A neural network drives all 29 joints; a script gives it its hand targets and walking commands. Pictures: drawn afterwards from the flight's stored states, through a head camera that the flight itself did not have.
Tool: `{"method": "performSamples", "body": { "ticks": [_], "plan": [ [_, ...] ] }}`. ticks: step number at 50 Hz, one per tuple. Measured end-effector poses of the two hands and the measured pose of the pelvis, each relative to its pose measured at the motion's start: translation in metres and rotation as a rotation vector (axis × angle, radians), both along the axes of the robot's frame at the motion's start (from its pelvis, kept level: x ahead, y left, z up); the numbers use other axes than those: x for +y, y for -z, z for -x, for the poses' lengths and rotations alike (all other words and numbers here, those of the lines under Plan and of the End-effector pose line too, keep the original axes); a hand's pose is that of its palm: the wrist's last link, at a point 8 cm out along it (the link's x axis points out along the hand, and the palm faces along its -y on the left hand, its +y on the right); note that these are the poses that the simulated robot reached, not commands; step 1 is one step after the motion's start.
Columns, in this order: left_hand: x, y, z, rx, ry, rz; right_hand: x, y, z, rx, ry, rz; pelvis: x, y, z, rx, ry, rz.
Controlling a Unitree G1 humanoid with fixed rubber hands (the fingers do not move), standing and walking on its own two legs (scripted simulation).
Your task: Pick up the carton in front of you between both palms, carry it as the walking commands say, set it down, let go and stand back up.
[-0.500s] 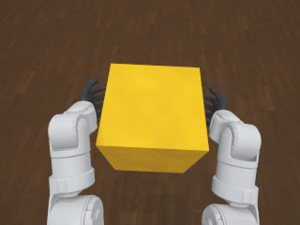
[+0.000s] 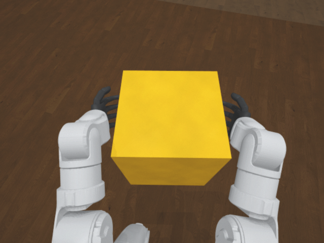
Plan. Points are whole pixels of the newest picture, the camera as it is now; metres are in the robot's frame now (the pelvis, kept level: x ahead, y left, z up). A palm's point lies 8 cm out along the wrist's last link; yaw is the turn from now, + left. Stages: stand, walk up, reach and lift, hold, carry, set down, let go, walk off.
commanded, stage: carry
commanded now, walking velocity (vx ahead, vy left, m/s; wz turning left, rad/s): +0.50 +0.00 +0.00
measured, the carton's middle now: (168, 135) +0.38 +0.04 +0.06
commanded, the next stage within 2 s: none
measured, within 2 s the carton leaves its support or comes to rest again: neither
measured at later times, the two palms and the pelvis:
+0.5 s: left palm (153, 17) +0.69 +0.14 +0.20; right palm (256, 28) +0.67 -0.16 +0.21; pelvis +0.33 +0.03 +0.04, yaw -1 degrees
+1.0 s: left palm out of the picture +1.01 +0.16 +0.25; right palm out of the picture +0.98 -0.14 +0.24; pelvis +0.64 +0.04 +0.09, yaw +0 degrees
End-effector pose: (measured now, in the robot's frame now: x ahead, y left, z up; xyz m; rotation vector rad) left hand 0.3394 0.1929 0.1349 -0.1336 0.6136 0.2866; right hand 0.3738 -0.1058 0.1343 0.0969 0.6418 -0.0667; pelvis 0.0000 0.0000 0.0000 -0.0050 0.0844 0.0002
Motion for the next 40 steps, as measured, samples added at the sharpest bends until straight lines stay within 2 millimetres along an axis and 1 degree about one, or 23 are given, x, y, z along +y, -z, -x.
{"method": "performSamples", "body": {
  "ticks": [3,5,8,10,13,16,18,21,24,27,29,31,33,36,38,40],
  "plan": [
    [0.002,-0.018,-0.045,-0.054,0.017,0.0,0.001,-0.014,-0.037,-0.055,0.014,0.002,0.006,-0.004,-0.038,0.007,0.0,-0.006],
    [0.001,-0.027,-0.078,-0.082,0.043,0.0,-0.001,-0.023,-0.062,-0.084,0.031,0.015,0.012,-0.004,-0.067,0.009,0.001,-0.011],
    [-0.005,-0.034,-0.132,-0.105,0.107,-0.005,-0.007,-0.031,-0.098,-0.107,0.079,0.043,0.025,0.003,-0.113,-0.007,0.013,-0.04],
    [-0.015,-0.035,-0.165,-0.082,0.17,-0.006,-0.017,-0.032,-0.116,-0.082,0.124,0.055,0.034,-0.001,-0.139,-0.012,0.014,-0.041],
    [-0.032,-0.037,-0.206,-0.02,0.228,0.001,-0.031,-0.03,-0.136,-0.014,0.176,0.048,0.042,-0.015,-0.173,-0.005,0.014,-0.022],
    [-0.046,-0.041,-0.243,0.002,0.251,0.012,-0.043,-0.036,-0.163,0.013,0.215,0.055,0.044,-0.028,-0.206,0.003,0.021,-0.005],
    [-0.052,-0.048,-0.268,-0.017,0.253,0.017,-0.048,-0.046,-0.187,-0.004,0.232,0.056,0.043,-0.034,-0.228,0.005,0.024,0.003],
    [-0.054,-0.059,-0.305,-0.057,0.241,0.015,-0.051,-0.062,-0.23,-0.047,0.226,0.053,0.039,-0.038,-0.266,0.011,0.025,0.008],
    [-0.052,-0.065,-0.343,-0.072,0.215,-0.002,-0.051,-0.072,-0.281,-0.069,0.194,0.047,0.03,-0.037,-0.31,0.015,0.024,0.017],
    [-0.044,-0.065,-0.378,-0.063,0.16,-0.029,-0.044,-0.071,-0.336,-0.067,0.129,0.044,0.016,-0.032,-0.355,-0.003,0.007,0.042],
    [-0.033,-0.061,-0.393,-0.025,0.109,-0.033,-0.033,-0.067,-0.368,-0.033,0.073,0.044,0.008,-0.038,-0.379,-0.008,0.008,0.039],
    [-0.021,-0.057,-0.405,0.019,0.062,-0.028,-0.021,-0.065,-0.395,0.007,0.032,0.038,0.003,-0.049,-0.401,-0.008,0.01,0.028],
    [-0.011,-0.059,-0.419,0.04,0.033,-0.009,-0.009,-0.066,-0.421,0.028,0.006,0.021,0.001,-0.059,-0.422,-0.005,0.009,0.017],
    [0.0,-0.07,-0.45,0.024,-0.002,-0.004,0.003,-0.074,-0.458,0.01,-0.013,0.001,0.0,-0.07,-0.455,-0.003,0.003,0.001],
    [0.004,-0.082,-0.478,-0.009,-0.004,-0.004,0.006,-0.083,-0.484,-0.023,-0.013,-0.003,0.002,-0.075,-0.48,0.001,0.0,-0.005],
    [0.006,-0.094,-0.509,-0.043,0.009,-0.005,0.007,-0.092,-0.51,-0.058,-0.004,0.001,0.006,-0.077,-0.507,0.004,-0.001,-0.009]
  ]
}}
